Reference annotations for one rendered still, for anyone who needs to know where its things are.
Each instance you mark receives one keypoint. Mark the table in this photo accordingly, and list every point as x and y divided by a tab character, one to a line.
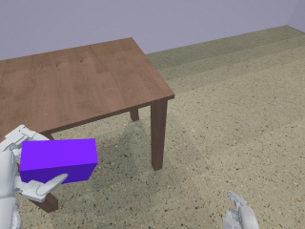
50	92

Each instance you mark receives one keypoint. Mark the robot right hand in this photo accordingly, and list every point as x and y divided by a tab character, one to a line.
244	218

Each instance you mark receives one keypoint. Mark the sponge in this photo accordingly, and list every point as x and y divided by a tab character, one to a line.
42	160

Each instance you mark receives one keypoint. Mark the robot left hand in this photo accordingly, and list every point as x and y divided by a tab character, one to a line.
10	152

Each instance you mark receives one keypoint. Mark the robot left forearm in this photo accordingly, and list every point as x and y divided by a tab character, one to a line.
9	217

